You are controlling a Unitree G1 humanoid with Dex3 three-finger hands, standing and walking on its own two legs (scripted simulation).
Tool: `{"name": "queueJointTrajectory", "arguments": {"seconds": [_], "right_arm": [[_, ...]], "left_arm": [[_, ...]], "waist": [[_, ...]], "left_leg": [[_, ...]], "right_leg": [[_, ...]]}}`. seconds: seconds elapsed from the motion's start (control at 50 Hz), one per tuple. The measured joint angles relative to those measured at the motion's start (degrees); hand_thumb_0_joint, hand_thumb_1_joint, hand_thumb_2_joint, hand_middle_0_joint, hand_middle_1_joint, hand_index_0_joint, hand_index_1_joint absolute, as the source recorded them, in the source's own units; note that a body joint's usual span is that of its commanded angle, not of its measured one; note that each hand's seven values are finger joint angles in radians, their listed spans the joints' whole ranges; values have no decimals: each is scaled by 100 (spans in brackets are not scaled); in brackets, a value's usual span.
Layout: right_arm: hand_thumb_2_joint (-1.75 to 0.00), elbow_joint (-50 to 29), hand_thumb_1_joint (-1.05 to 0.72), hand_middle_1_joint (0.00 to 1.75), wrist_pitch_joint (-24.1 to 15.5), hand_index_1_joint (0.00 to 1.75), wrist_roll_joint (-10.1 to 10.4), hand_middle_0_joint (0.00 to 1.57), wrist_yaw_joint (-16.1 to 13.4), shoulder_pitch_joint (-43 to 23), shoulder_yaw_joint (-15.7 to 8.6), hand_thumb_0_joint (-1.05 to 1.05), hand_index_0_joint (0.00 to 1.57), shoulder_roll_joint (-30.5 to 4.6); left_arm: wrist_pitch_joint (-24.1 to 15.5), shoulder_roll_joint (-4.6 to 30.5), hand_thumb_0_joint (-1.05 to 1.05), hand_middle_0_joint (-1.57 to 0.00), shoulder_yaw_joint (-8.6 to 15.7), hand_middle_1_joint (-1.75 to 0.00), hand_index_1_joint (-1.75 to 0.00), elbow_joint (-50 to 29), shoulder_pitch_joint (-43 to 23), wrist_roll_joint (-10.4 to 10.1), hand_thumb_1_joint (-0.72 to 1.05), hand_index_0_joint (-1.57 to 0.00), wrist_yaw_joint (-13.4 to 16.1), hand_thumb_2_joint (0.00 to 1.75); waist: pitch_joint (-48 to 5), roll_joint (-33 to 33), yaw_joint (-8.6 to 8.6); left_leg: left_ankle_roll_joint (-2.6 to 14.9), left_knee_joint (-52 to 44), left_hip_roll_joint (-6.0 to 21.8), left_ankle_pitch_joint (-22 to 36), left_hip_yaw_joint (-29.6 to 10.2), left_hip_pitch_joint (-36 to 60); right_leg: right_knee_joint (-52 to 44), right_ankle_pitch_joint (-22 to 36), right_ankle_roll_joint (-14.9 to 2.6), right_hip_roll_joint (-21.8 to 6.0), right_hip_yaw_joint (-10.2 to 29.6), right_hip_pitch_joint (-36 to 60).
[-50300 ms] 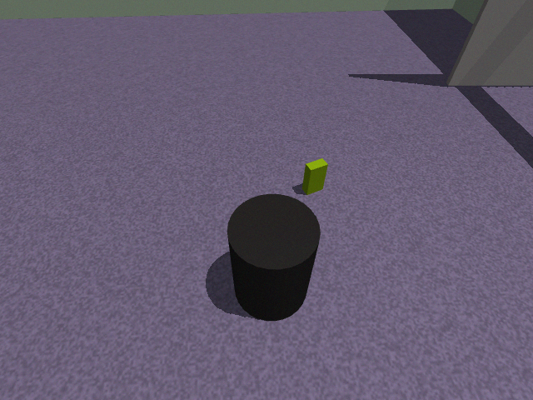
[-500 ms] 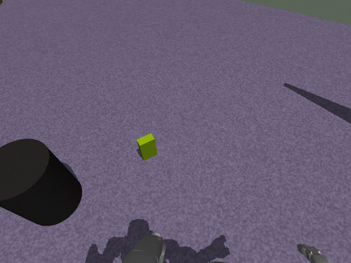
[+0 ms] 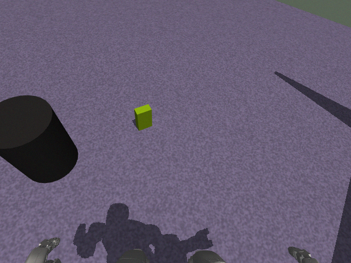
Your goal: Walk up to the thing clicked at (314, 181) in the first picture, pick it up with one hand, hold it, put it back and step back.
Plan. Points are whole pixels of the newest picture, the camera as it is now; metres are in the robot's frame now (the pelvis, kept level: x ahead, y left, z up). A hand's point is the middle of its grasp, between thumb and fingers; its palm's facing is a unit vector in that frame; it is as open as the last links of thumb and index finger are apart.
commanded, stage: step back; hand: left
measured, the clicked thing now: (143, 117) +0.96 +0.22 -0.67
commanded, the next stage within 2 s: stand in 1.24 s
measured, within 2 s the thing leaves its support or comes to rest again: neither
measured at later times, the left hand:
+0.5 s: hand out of the picture -0.01 +0.27 -0.14, palm faces +0.03 -0.92 -0.39, open 7.4 cm
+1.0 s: hand out of the picture +0.03 +0.26 -0.15, palm faces +0.07 -0.94 -0.33, open 7.4 cm
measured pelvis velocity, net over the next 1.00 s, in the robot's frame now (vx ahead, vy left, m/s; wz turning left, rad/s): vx -0.04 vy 0.00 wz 0.05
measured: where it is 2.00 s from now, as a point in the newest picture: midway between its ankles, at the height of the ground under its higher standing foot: outside the picture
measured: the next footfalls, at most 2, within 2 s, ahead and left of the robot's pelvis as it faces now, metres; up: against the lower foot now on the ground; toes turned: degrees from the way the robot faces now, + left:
right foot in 0.08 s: -0.01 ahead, -0.14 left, +0.00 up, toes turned +0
left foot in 0.38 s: -0.01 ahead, +0.11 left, +0.00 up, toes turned +2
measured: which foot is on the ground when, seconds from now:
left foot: down 0.00-0.12, up 0.14-0.36, down 0.38-1.00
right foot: up 0.00-0.06, down 0.08-1.00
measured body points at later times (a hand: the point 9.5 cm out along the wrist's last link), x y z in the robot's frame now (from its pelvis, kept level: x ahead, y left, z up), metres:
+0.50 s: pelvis -0.08 +0.00 +0.00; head -0.06 +0.00 +0.45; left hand -0.01 +0.32 -0.12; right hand -0.02 -0.30 -0.12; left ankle -0.08 +0.12 -0.73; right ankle -0.07 -0.13 -0.71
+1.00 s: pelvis -0.04 +0.00 +0.01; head -0.03 +0.02 +0.46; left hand +0.03 +0.31 -0.13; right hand +0.05 -0.30 -0.12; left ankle -0.05 +0.11 -0.73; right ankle -0.05 -0.13 -0.73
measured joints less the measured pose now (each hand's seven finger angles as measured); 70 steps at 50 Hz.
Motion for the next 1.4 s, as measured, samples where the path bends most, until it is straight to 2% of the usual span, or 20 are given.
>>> {"name": "queueJointTrajectory", "arguments": {"seconds": [0.08, 0.1, 0.12, 0.14, 0.18, 0.2, 0.26, 0.36, 0.42, 0.5, 0.56, 0.6, 0.64, 0.7, 0.76, 0.82, 0.86, 0.94, 1.06, 1.4], "right_arm": [[-90, -136, -90, 30, -1, 30, 19, 20, 39, -338, -14, 0, 21, -135], [-90, -109, -90, 30, 22, 30, 38, 20, 46, -426, -36, 0, 21, -217], [-90, -69, -90, 30, 54, 30, 59, 20, 43, -444, -62, 0, 21, -279], [-90, -22, -90, 30, 86, 30, 79, 20, 30, -385, -76, 0, 21, -282], [-90, 122, -90, 30, 133, 30, 101, 20, 22, -209, -66, 0, 21, -199], [-90, 197, -90, 30, 141, 30, 119, 20, 43, -137, -53, 0, 21, -174], [-90, 358, -90, 30, 99, 30, 150, 20, 68, 99, -45, 0, 21, -201], [-90, 655, -90, 30, -5, 30, 84, 20, 110, 436, -58, 0, 21, -223], [-90, 861, -90, 30, -115, 30, 17, 20, 119, 475, -75, 1, 21, -1], [-90, 881, -90, 30, -234, 30, -30, 20, 181, 609, -34, 1, 21, 153], [-90, 865, -90, 30, -281, 30, -38, 20, 180, 613, -9, 1, 21, 197], [-90, 855, -90, 30, -280, 30, -4, 20, 181, 561, -5, 1, 21, 184], [-90, 863, -90, 30, -217, 30, 55, 20, 165, 482, -10, 1, 21, 121], [-90, 886, -90, 30, -117, 30, 109, 20, 109, 446, -24, 1, 21, 42], [-90, 916, -90, 30, -135, 30, 100, 20, 111, 427, -30, 1, 21, -13], [-90, 960, -90, 30, -212, 30, 74, 20, 140, 407, -61, 0, 21, -95], [-90, 1020, -90, 30, -258, 30, 39, 20, 129, 343, -82, 0, 21, -76], [-90, 1115, -90, 30, -297, 30, 9, 20, 135, 262, -14, 0, 21, 84], [-90, 1203, -90, 30, -276, 30, 65, 20, 126, -4, 75, 0, 21, 240], [-90, 1310, -90, 30, -258, 30, 173, 20, 89, -550, 116, 0, 21, 184]], "left_arm": [[-167, 0, 1, -21, -25, -30, -30, 238, 160, 38, 91, -20, -22, 90], [-206, -101, 1, -21, -18, -30, -30, 375, 126, 66, 91, -20, -11, 90], [-229, -204, 1, -21, -38, -30, -30, 476, 123, 105, 91, -20, -21, 90], [-248, -254, 1, -21, -63, -30, -30, 523, 184, 134, 91, -20, -50, 90], [-254, -240, 1, -21, -90, -30, -30, 560, 354, 174, 91, -20, -89, 90], [-252, -232, 1, -21, -87, -30, -30, 582, 425, 177, 91, -20, -87, 90], [-279, -245, 1, -21, -71, -30, -30, 640, 491, 183, 90, -20, -68, 90], [-360, -168, 1, -21, -37, -30, -30, 549, 357, 206, 90, -20, -107, 90], [-308, -7, 1, -21, -9, -30, -30, 548, 247, 158, 90, -20, -110, 90], [-236, 26, 1, -21, -45, -30, -30, 779, 284, 68, 91, -20, -130, 90], [-294, 68, 1, -21, -41, -30, -30, 836, 264, 33, 91, -20, -166, 90], [-354, 68, 1, -21, -30, -30, -30, 874, 200, 25, 91, -20, -162, 90], [-417, -14, 1, -21, -21, -30, -30, 939, 93, 43, 91, -20, -125, 90], [-511, -167, 1, -21, -62, -30, -30, 963, 47, 97, 91, -20, -114, 90], [-499, -251, 1, -21, -92, -30, -30, 969, 30, 130, 91, -20, -136, 90], [-490, -309, 1, -21, -134, -30, -30, 1001, -39, 118, 90, -20, -141, 90], [-451, -281, 1, -21, -150, -30, -30, 1038, -85, 91, 90, -20, -153, 90], [-366, -189, 1, -21, -170, -30, -30, 1181, -110, -13, 91, -20, -156, 90], [-450, -105, 1, -21, -190, -30, -30, 1333, -208, -33, 91, -20, -116, 90], [-423, -268, 1, -21, -340, -30, -30, 1508, -476, -41, 91, -20, -44, 90]], "waist": [[-3, 79, 83], [78, 324, 47], [114, 575, -24], [33, 660, -48], [-216, 486, 111], [-299, 401, 168], [-461, 372, 124], [-524, 453, 60], [-357, 55, 123], [-529, 60, -27], [-551, 47, -58], [-511, 56, -73], [-433, 207, -91], [-535, 389, -86], [-618, 317, -32], [-634, 344, -20], [-580, 259, -11], [-620, 95, -10], [-538, 78, -1], [-506, 247, -18]], "left_leg": [[-100, 469, 146, -54, 203, -377], [-117, 648, 294, -91, 91, -436], [-32, 767, 398, -116, -84, -477], [5, 873, 319, -447, -257, -530], [-30, 1320, -43, -1162, -384, -586], [-33, 1545, -182, -1275, -408, -559], [-45, 1871, -394, -1206, -517, -412], [-113, 668, -235, -1257, -318, 289], [-43, -196, -468, -373, -60, 721], [63, -350, -353, -334, -111, 788], [-12, -454, -251, -290, -98, 860], [-67, -371, -203, -340, -97, 849], [-125, -138, -80, -472, -171, 815], [-60, 461, -78, -1034, -361, 570], [-25, 758, -187, -1472, -161, 409], [11, 197, -121, -971, -69, 467], [-15, -168, -169, -176, -1, 597], [14, -337, -209, -252, 77, 697], [-20, -520, -122, -259, 44, 828], [-26, -1179, -164, 40, 77, 1314]], "right_leg": [[-2127, 470, -25, -310, -342, 879], [-2322, 626, -57, -165, -456, 1001], [-2394, 718, -88, -19, -598, 1081], [-2374, 747, -112, 3, -664, 1061], [-2229, 739, -169, -155, -516, 899], [-2227, 767, -175, -234, -434, 863], [-2347, 895, -141, -393, -465, 810], [-2321, 952, -74, -496, -725, 629], [-2076, 871, -52, -779, -574, 567], [-1619, 113, -175, -555, -598, 422], [-1877, 232, -210, -527, -662, 471], [-2461, 614, -216, -520, -726, 654], [-2863, 1476, -157, -410, -827, 852], [-2872, 1419, -147, -329, -974, 903], [-2820, 1300, -172, -484, -974, 930], [-2790, 1239, -69, -566, -1043, 953], [-2652, 1144, 11, -656, -1006, 932], [-2791, 1105, -33, -648, -866, 990], [-3263, 1307, 54, -557, -903, 1250], [-3766, 1528, 72, -596, -881, 1656]]}}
